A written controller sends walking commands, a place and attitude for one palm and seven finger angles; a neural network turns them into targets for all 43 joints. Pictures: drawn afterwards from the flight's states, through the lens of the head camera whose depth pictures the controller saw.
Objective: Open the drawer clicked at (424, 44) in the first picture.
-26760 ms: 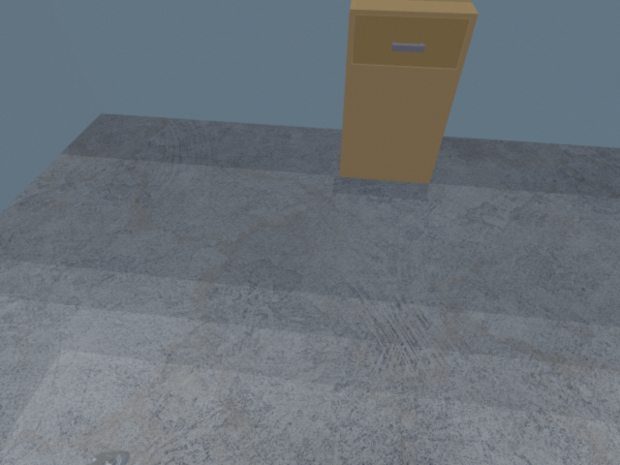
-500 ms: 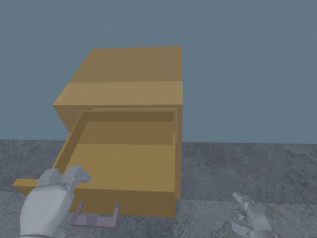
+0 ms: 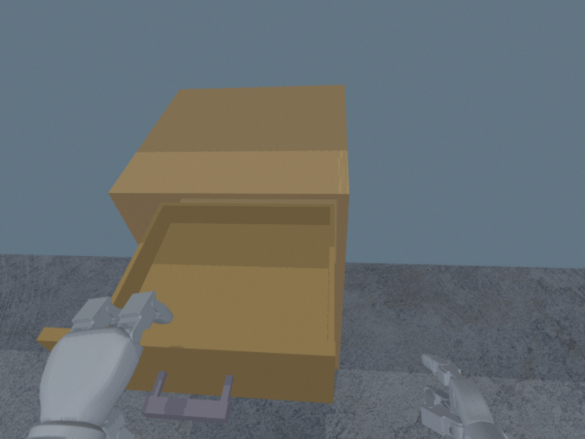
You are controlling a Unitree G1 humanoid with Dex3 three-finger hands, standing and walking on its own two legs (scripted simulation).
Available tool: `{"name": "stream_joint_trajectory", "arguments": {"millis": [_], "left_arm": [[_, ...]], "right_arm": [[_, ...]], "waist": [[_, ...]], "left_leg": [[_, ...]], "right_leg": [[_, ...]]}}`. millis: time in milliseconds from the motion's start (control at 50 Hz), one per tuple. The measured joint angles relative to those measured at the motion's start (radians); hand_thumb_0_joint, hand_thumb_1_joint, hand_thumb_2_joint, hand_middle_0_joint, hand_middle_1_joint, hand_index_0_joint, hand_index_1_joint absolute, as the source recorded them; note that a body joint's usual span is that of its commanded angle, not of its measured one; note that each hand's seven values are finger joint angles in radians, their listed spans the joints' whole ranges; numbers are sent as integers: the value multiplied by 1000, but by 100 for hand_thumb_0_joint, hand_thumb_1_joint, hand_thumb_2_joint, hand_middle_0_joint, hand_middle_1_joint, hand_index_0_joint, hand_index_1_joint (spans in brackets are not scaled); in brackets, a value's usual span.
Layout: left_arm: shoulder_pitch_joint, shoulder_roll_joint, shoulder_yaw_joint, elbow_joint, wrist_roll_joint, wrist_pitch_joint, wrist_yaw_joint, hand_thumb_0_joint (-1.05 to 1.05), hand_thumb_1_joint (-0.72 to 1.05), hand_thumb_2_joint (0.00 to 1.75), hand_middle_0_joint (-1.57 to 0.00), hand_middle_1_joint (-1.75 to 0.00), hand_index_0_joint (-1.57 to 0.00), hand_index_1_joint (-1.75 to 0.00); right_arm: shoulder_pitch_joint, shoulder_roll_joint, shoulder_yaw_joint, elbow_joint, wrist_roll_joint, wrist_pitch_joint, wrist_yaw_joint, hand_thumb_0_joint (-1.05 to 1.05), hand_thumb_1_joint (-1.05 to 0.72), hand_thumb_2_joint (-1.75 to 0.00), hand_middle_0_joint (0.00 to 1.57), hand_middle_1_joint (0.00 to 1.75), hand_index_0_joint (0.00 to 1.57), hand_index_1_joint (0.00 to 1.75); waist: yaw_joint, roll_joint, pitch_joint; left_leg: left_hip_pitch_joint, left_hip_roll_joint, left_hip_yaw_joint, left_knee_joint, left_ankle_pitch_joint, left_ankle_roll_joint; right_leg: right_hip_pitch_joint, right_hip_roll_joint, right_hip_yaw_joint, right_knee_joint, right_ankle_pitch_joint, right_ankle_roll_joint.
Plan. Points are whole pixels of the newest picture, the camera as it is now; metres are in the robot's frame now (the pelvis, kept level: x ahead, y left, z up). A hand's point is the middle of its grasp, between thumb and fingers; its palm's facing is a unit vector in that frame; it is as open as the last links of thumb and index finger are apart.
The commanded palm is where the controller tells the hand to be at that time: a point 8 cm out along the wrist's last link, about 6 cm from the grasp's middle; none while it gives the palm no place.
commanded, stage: draw the hand back to the body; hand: left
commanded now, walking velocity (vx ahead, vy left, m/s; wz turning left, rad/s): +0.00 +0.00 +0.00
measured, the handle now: (190, 394) +0.19 +0.20 -0.06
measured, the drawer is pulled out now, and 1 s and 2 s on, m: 0.29 0.29 0.29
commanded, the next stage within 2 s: step back with the hand held close in 1.36 s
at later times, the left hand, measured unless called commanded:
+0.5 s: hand (121, 359) +0.16 +0.21 +0.13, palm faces +0.27 -0.82 -0.51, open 13.6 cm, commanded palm +0.12 +0.25 +0.18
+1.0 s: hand (106, 309) +0.19 +0.22 +0.18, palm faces +0.38 -0.82 -0.43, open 10.0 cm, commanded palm +0.14 +0.26 +0.21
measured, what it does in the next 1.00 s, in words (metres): stands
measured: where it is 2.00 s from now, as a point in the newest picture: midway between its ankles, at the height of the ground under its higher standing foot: outside the picture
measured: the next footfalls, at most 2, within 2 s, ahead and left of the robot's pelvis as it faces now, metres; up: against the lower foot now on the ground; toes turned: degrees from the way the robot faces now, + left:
none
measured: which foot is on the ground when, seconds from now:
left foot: down 0.00-1.00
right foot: down 0.00-1.00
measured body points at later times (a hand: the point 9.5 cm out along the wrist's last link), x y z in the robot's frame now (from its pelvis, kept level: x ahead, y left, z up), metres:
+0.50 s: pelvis +0.00 +0.00 +0.02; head +0.00 -0.02 +0.46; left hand +0.14 +0.25 +0.16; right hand +0.22 -0.20 -0.05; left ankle +0.02 +0.06 -0.71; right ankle -0.05 -0.12 -0.71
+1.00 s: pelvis +0.02 -0.02 +0.03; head +0.02 -0.05 +0.48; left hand +0.16 +0.26 +0.20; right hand +0.22 -0.23 -0.06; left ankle +0.02 +0.06 -0.71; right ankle -0.05 -0.12 -0.71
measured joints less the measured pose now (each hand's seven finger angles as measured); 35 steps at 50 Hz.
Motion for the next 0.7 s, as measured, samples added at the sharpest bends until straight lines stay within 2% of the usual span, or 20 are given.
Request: {"name": "stream_joint_trajectory", "arguments": {"millis": [180,380,420,440,460,480,500,520,560,620,700], "left_arm": [[-5,33,35,-9,-34,12,-53,0,-49,30,-32,-120,-32,-120],[23,71,101,-42,-70,-11,-68,0,-49,30,-32,-120,-32,-120],[25,4,130,-48,-420,-39,-79,0,-49,30,-32,-119,-32,-120],[29,-38,142,-48,-567,-53,-83,0,-48,31,-32,-119,-32,-120],[36,-74,150,-50,-679,-64,-84,0,-47,31,-32,-118,-32,-119],[40,-99,154,-55,-759,-72,-83,0,-46,31,-32,-118,-32,-118],[42,-117,155,-62,-817,-80,-81,0,-44,32,-32,-117,-32,-117],[41,-129,156,-67,-857,-90,-79,0,-43,33,-32,-115,-32,-116],[30,-139,162,-78,-909,-107,-77,0,-39,35,-31,-113,-31,-113],[3,-131,186,-80,-945,-130,-79,0,-31,38,-31,-108,-30,-108],[-18,-115,231,-65,-971,-148,-89,0,-19,43,-30,-100,-29,-101]], "right_arm": [[4,-2,14,1,9,-1,-18,1,-90,-90,20,30,19,30],[0,-18,6,2,10,-4,-31,1,-90,-90,20,30,20,30],[-4,-10,3,6,17,-46,-47,1,-90,-90,20,30,20,30],[2,-1,5,7,18,-75,-61,1,-90,-90,20,30,20,30],[11,9,8,11,18,-102,-77,1,-90,-90,20,30,20,30],[23,18,13,15,16,-128,-91,1,-90,-90,20,30,19,30],[36,25,18,21,14,-152,-102,1,-90,-90,20,30,19,30],[48,31,24,30,12,-173,-110,1,-90,-90,20,30,19,30],[63,39,33,53,9,-206,-118,1,-90,-90,20,30,19,30],[69,42,40,85,7,-233,-120,1,-90,-90,20,30,20,30],[59,37,34,116,5,-242,-114,1,-90,-90,20,30,20,30]], "waist": [[-3,-2,14],[-2,-2,28],[-26,-1,66],[-35,-8,79],[-41,-17,86],[-45,-28,87],[-48,-39,86],[-50,-49,85],[-53,-65,84],[-59,-72,90],[-68,-63,99]], "left_leg": [[40,-1,-3,-45,21,1],[65,-1,-8,-74,36,2],[103,-11,-14,-89,41,3],[122,-16,-15,-102,44,4],[140,-20,-15,-115,49,3],[154,-23,-16,-128,53,2],[166,-26,-19,-140,57,1],[176,-29,-24,-150,60,0],[192,-31,-33,-166,65,-4],[208,-28,-44,-182,70,-9],[222,-23,-46,-203,78,-13]], "right_leg": [[42,-3,1,-50,24,3],[72,-4,-3,-91,44,5],[111,-13,-9,-102,44,6],[128,-18,-9,-108,44,6],[143,-22,-9,-116,44,6],[156,-26,-10,-124,45,6],[168,-29,-12,-134,46,5],[179,-32,-16,-144,48,4],[199,-33,-23,-165,53,1],[223,-29,-33,-195,65,-4],[241,-25,-32,-227,79,-8]]}}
